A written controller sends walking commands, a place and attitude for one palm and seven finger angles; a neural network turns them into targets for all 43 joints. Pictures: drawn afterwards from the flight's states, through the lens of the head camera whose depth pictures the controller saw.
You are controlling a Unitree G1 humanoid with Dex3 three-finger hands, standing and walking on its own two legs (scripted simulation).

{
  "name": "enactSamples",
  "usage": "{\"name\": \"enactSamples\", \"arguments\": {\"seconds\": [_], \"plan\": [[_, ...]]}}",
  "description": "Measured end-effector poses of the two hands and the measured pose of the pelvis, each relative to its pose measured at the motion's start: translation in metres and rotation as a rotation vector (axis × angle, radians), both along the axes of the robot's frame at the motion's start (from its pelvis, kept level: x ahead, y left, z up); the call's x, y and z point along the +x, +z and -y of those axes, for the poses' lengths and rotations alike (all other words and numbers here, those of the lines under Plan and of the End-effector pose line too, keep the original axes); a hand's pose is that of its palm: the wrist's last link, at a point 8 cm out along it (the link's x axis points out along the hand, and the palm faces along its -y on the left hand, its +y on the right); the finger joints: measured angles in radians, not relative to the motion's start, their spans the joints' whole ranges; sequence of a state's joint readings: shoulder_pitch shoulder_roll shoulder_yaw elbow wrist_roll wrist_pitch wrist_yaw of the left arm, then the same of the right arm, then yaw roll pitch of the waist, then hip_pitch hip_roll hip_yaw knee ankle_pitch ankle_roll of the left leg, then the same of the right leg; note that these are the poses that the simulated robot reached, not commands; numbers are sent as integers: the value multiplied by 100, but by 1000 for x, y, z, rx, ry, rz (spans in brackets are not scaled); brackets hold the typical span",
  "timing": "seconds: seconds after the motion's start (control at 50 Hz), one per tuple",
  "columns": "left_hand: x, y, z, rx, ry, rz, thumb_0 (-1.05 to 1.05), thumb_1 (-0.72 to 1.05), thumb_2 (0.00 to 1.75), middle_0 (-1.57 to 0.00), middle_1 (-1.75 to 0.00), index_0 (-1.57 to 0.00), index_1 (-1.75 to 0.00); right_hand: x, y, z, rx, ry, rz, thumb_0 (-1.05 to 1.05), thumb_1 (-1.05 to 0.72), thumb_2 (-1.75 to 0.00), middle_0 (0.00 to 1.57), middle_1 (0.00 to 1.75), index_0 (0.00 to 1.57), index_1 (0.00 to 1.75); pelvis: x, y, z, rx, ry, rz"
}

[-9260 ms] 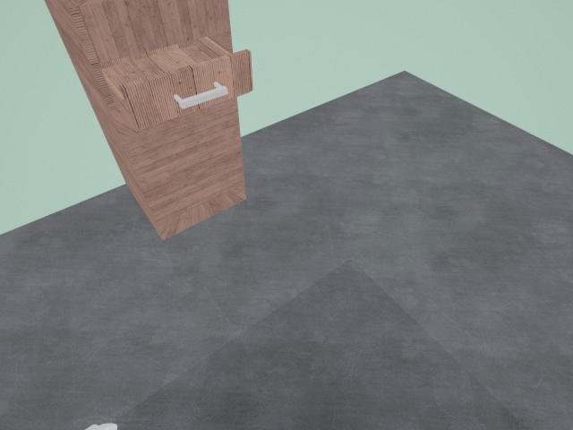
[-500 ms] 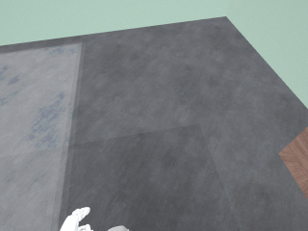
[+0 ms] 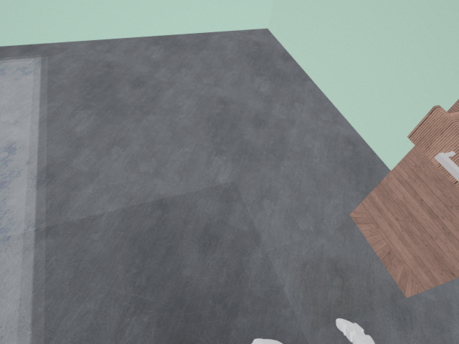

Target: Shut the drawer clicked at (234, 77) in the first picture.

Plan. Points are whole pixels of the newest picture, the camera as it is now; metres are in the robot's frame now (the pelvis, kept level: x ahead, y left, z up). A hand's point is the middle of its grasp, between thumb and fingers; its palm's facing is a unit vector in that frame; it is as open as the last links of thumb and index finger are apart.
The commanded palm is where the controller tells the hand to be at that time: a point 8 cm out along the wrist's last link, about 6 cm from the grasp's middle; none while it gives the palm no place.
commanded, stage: turn to face it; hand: left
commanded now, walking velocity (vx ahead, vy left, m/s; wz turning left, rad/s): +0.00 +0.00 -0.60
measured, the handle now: out of the picture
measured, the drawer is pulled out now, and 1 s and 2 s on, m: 0.16 0.16 0.16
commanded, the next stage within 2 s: take the last steps up to it in 1.74 s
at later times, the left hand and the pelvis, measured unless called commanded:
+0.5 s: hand (179, 321) +0.17 +0.10 -0.15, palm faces -0.32 -0.90 -0.28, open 7.3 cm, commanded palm none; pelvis -0.01 -0.05 -0.01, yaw -18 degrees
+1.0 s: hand (169, 331) +0.16 +0.12 -0.18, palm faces -0.48 -0.85 -0.20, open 7.4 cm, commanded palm none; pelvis +0.01 -0.03 +0.00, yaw -35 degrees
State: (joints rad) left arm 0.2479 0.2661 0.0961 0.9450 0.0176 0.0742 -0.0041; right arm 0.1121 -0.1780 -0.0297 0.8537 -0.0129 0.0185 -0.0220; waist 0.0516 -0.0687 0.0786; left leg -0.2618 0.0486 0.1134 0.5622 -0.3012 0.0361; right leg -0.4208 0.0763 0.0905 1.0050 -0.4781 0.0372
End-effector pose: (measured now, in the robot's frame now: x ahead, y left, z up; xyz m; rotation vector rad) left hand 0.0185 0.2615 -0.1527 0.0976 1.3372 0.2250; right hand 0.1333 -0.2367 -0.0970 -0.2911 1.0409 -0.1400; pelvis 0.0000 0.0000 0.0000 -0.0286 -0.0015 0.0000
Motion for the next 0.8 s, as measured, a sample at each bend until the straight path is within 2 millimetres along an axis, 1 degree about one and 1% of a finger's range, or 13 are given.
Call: {"name": "enactSamples", "arguments": {"seconds": [0.06, 0.12, 0.18, 0.24, 0.32, 0.4, 0.44, 0.48, 0.54, 0.64, 0.72, 0.8], "plan": [[12, 5, -8, -8, -46, 6, 0, 91, 90, -20, -30, -20, -30, -21, 6, -1, -5, -46, -16, 0, -91, -90, 20, 30, 20, 30, 0, 6, -5, -12, -35, 3], [27, 9, -10, -9, -90, 15, 0, 91, 90, -20, -30, -20, -30, -45, 6, 0, 1, -104, -42, 0, -91, -90, 20, 30, 20, 30, 0, 9, -8, -19, -73, 2], [44, 13, -7, -6, -141, 22, 0, 91, 90, -20, -30, -20, -30, -73, 1, 3, 14, -174, -77, 0, -91, -90, 20, 30, 20, 30, 0, 10, -7, -21, -112, 1], [65, 16, 3, -2, -202, 33, 0, 91, 90, -20, -30, -20, -30, -105, -6, 8, 33, -250, -123, 0, -91, -90, 20, 30, 20, 30, -1, 10, -3, -15, -155, 0], [100, 21, 29, 7, -301, 67, 0, 91, 90, -20, -30, -20, -30, -152, -19, 19, 65, -355, -192, 1, -91, -90, 20, 30, 20, 30, -3, 7, 8, -2, -212, -1], [136, 27, 67, 28, -407, 134, 0, 91, 90, -20, -30, -20, -30, -198, -38, 35, 104, -453, -253, 1, -91, -90, 20, 30, 20, 30, -7, -1, 26, 21, -272, -1], [153, 28, 87, 46, -458, 186, 0, 91, 90, -20, -30, -20, -30, -217, -53, 46, 125, -493, -277, 1, -91, -90, 20, 30, 20, 30, -7, -11, 39, 38, -298, -2], [161, 33, 104, 59, -492, 220, 0, 91, 90, -20, -30, -20, -30, -231, -60, 54, 137, -523, -309, 1, -91, -90, 20, 30, 20, 30, -10, -12, 46, 36, -316, 0], [164, 43, 121, 67, -514, 231, 0, 91, 90, -20, -30, -20, -30, -235, -57, 63, 147, -552, -314, 1, -91, -90, 20, 30, 20, 30, -10, -5, 54, 49, -345, 3], [160, 49, 138, 59, -560, 194, 0, 90, 90, -21, -30, -21, -30, -219, -46, 75, 152, -578, -230, 1, -91, -90, 20, 30, 20, 30, -12, 5, 63, 66, -406, 0], [153, 44, 142, 41, -584, 158, 0, 90, 90, -21, -30, -21, -30, -204, -40, 81, 140, -593, -170, 1, -91, -90, 20, 30, 20, 30, -12, 7, 63, 61, -452, -4], [147, 35, 136, 27, -597, 112, 0, 90, 90, -21, -30, -21, -30, -187, -33, 84, 116, -603, -121, 1, -91, -90, 20, 30, 20, 30, -8, 6, 58, 50, -496, -9]]}}
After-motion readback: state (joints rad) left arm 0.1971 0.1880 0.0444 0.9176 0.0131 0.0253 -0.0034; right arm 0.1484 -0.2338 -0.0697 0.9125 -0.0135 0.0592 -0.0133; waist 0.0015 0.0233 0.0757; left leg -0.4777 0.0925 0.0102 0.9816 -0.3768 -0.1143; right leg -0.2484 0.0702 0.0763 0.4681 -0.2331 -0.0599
